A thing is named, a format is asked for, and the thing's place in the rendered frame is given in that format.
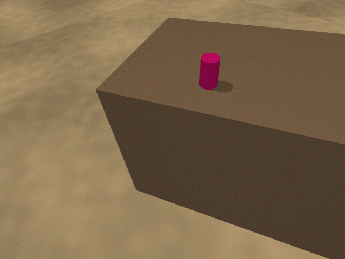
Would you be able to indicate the can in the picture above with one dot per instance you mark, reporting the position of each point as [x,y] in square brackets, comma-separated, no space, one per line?
[209,71]

